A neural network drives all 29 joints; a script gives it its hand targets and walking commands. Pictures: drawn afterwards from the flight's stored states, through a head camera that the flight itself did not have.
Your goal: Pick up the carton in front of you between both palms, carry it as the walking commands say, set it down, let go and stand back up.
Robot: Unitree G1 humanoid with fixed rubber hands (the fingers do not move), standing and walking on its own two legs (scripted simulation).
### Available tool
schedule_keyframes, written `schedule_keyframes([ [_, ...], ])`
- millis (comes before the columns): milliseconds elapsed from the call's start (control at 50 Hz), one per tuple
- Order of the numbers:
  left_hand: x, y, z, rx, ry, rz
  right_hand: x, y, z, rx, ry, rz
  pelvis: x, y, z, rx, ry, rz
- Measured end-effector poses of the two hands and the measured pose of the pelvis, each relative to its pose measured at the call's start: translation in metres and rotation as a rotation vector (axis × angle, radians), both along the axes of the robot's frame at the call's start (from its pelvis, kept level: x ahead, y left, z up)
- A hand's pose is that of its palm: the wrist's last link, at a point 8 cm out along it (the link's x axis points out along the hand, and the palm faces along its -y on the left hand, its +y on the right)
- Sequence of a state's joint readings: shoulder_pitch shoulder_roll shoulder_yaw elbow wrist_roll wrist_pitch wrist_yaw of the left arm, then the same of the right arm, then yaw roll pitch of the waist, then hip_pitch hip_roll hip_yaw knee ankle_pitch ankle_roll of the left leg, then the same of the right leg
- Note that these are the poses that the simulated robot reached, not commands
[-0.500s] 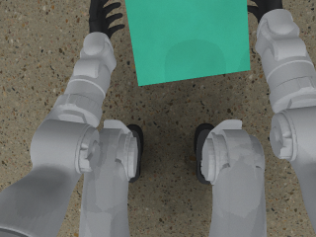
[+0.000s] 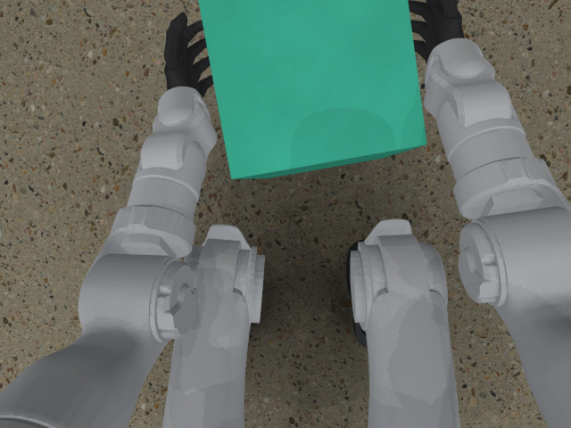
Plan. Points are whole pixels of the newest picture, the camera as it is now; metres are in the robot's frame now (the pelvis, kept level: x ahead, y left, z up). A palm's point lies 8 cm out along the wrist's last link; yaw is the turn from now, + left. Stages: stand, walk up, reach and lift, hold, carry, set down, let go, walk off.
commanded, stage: reach and lift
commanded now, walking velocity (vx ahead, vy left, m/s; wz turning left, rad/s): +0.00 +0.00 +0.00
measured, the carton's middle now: (313, 95) +0.50 -0.04 -0.22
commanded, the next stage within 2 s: none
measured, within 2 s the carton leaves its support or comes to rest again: neither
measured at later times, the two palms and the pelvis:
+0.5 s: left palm (77, 44) +0.47 +0.10 +0.07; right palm out of the picture +0.47 -0.20 +0.08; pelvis +0.02 +0.00 +0.13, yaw -4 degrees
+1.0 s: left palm out of the picture +0.45 +0.11 +0.22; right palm out of the picture +0.43 -0.19 +0.22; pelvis +0.06 +0.01 +0.26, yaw -5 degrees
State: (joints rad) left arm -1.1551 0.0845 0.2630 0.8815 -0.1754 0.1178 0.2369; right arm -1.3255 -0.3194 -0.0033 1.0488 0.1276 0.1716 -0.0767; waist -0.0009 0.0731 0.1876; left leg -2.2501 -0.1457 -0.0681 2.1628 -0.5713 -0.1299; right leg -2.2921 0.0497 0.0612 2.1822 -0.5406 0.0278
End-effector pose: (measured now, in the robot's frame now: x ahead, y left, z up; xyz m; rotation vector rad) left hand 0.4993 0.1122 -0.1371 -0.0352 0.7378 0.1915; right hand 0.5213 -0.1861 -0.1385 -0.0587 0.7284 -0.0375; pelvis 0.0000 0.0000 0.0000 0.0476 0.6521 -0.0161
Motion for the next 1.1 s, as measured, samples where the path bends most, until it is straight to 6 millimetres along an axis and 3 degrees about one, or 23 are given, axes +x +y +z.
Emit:
schedule_keyframes([
  [100,-0.013,-0.008,0.044,-0.031,-0.039,0.011,-0.016,-0.009,0.048,0.014,-0.036,-0.038,-0.002,0.001,0.016,0.006,-0.004,-0.010],
  [220,-0.025,-0.019,0.102,-0.029,-0.026,-0.022,-0.033,-0.020,0.115,0.003,-0.024,-0.076,-0.001,0.001,0.053,0.011,0.025,-0.041],
  [360,-0.027,-0.014,0.165,-0.004,-0.033,-0.045,-0.040,-0.015,0.176,-0.017,-0.033,-0.082,0.007,0.002,0.099,0.013,0.055,-0.072],
  [460,-0.025,-0.011,0.200,-0.010,-0.057,-0.049,-0.045,-0.012,0.206,-0.003,-0.059,-0.105,0.014,0.004,0.125,0.000,0.055,-0.061],
  [760,-0.049,-0.005,0.274,-0.042,-0.043,-0.057,-0.076,-0.007,0.282,0.011,-0.045,-0.152,0.034,0.006,0.198,-0.020,-0.010,-0.063],
  [1100,-0.055,-0.001,0.393,-0.022,-0.059,-0.091,-0.096,-0.002,0.395,0.039,-0.065,-0.203,0.082,0.004,0.294,-0.044,-0.171,-0.070],
])
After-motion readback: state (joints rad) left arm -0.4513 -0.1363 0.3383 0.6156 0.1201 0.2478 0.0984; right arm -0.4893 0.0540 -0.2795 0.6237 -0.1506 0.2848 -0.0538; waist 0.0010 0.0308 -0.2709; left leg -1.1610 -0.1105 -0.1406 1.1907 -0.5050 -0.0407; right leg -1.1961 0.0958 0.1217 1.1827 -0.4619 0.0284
